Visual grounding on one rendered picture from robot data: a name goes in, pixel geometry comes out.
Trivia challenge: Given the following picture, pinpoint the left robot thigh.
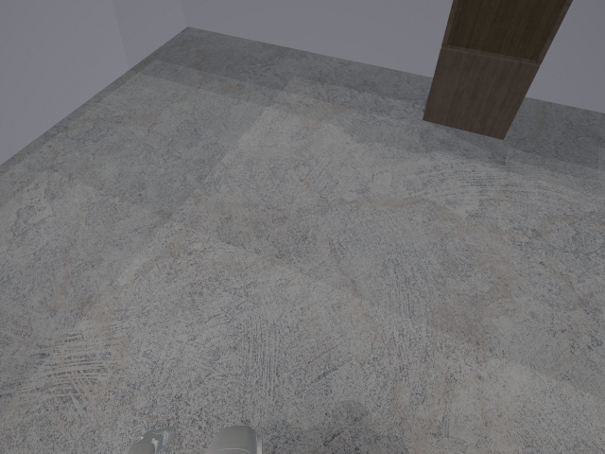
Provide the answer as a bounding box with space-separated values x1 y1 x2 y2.
204 426 263 454

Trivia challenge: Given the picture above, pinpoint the cupboard door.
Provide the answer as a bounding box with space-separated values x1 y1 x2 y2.
447 0 566 61

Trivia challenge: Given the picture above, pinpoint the robot left hand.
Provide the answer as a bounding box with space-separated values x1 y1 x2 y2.
126 427 176 454

